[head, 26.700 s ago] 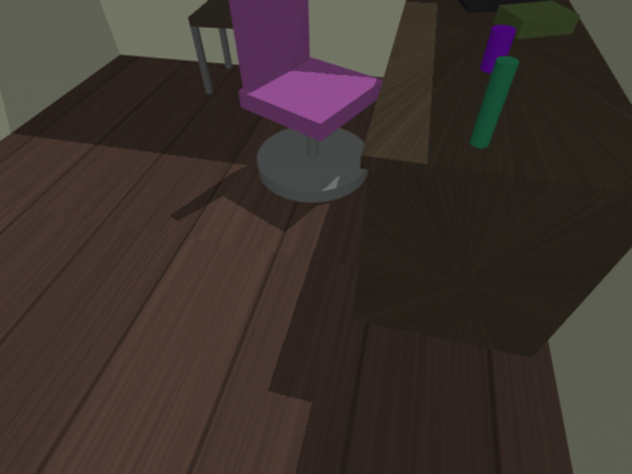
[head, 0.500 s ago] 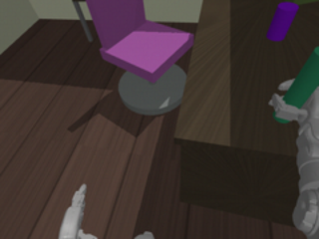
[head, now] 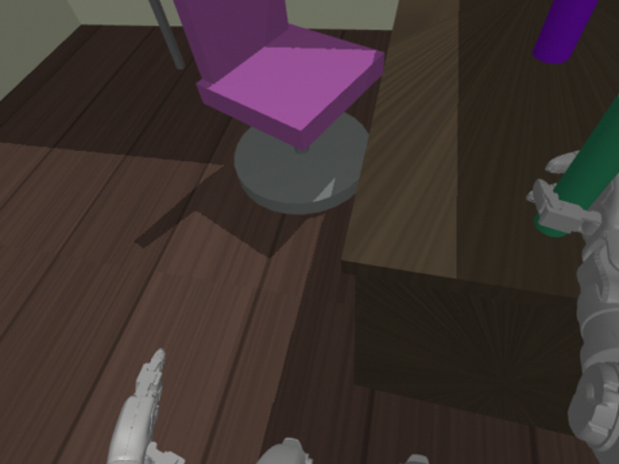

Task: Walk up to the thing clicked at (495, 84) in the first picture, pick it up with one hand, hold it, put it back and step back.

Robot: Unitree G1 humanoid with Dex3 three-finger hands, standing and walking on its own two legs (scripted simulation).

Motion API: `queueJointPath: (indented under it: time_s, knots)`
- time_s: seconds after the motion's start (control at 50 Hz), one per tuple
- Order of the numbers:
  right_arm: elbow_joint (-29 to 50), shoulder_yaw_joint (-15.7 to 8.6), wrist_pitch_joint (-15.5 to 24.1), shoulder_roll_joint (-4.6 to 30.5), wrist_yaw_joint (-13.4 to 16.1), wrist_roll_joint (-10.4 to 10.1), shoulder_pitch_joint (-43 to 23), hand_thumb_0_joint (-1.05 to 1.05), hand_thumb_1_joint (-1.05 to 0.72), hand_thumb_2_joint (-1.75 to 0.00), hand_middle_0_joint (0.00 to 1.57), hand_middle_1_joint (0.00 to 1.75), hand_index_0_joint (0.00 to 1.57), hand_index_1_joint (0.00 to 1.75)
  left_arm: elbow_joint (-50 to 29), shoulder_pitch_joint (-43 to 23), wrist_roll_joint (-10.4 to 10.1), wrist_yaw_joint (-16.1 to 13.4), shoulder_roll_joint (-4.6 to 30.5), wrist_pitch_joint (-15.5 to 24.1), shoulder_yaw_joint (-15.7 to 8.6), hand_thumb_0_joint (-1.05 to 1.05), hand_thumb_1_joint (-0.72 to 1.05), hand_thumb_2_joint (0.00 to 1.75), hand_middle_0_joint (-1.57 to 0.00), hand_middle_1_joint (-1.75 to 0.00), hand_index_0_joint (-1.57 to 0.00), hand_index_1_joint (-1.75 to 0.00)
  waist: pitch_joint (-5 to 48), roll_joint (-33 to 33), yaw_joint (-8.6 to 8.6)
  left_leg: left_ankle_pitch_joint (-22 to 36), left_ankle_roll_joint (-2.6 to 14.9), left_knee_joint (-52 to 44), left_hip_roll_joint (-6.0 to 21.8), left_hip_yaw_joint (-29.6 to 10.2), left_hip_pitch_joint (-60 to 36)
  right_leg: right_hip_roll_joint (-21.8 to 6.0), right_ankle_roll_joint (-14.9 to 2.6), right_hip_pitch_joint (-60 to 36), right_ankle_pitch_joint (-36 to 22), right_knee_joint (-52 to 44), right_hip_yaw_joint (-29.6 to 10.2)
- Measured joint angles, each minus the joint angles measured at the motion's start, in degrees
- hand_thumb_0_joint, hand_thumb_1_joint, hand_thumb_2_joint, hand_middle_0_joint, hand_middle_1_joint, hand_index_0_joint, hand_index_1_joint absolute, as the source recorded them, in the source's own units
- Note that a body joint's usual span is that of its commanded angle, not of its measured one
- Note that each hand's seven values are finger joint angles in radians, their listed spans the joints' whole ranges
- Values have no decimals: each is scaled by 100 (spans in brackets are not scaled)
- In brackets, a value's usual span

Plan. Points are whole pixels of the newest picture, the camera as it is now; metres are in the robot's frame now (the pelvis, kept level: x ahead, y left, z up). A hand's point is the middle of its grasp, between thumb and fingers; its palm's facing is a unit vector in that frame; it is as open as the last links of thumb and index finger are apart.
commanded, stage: lower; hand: right
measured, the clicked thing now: (589, 173) +0.47 -0.25 +0.11
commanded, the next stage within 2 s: loosen in 0.08 s
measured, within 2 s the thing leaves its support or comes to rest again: neither
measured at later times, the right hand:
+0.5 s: hand (557, 195) +0.47 -0.23 +0.07, palm faces +0.23 +0.97 +0.02, open 6.2 cm
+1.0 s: hand (567, 190) +0.47 -0.24 +0.08, palm faces +0.25 +0.97 +0.02, open 14.1 cm
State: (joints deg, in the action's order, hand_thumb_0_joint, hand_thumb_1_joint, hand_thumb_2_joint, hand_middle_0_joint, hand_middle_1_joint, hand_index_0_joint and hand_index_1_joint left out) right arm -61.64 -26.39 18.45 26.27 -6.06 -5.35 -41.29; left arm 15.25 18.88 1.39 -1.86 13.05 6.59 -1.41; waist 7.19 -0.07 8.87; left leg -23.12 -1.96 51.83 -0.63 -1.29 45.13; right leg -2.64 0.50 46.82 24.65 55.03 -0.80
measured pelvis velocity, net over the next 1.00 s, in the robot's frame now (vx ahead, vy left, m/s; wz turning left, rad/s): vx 0.00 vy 0.00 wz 0.00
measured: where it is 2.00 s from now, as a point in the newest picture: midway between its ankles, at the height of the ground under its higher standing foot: outside the picture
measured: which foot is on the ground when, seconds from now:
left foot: down 0.00-1.00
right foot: down 0.00-1.00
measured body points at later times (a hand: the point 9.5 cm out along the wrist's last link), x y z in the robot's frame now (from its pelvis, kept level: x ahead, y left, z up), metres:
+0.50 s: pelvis +0.00 +0.00 -0.01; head +0.09 -0.02 +0.43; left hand +0.15 +0.27 -0.03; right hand +0.45 -0.28 +0.07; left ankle +0.02 +0.14 -0.68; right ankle +0.01 -0.12 -0.68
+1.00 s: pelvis +0.00 +0.00 -0.01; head +0.08 -0.02 +0.43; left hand +0.14 +0.27 -0.03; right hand +0.45 -0.29 +0.08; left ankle +0.02 +0.14 -0.68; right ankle +0.01 -0.12 -0.68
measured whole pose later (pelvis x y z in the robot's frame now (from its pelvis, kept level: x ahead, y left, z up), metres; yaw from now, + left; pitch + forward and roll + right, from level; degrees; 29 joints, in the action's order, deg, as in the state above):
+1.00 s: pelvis +0.00 +0.00 -0.01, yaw +0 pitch +17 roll +2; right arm -58.7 -29.1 17.9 26.9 -6.0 -4.0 -41.5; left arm 8.7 21.6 1.2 -0.9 14.3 3.4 -3.6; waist 7.4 0.0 9.2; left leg -24.3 -2.0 54.9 -0.6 -1.4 47.5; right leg -2.6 0.5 49.0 25.8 57.9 -0.8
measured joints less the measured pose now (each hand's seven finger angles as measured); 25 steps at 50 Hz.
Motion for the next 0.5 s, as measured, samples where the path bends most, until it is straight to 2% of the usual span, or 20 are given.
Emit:
queueJointPath:
  time_s: [0.2,0.3,0.5]
  knots:
    - [64,-42,159,35,-68,24,-30,-2,-10,-117,98,112,100,116,-265,87,21,29,31,-36,-43,-1,-54,6,-7,-5,-6,-6,0,-26,18,-101,29,205,-1,50,183,3,31,186,68,174,-56]
    - [109,-80,110,29,-80,30,-28,-2,-11,-114,99,111,101,115,-339,128,19,52,41,-99,-52,-1,-53,5,-7,-5,-6,-5,28,7,15,-132,32,276,-5,62,253,1,34,259,97,245,-70]
    - [114,-105,55,38,-82,61,-79,-1,-6,-81,105,96,108,98,-463,186,-5,73,43,-166,-64,-1,-52,5,-7,-6,-7,-5,33,-4,20,-152,27,342,1,52,295,8,29,296,114,303,-63]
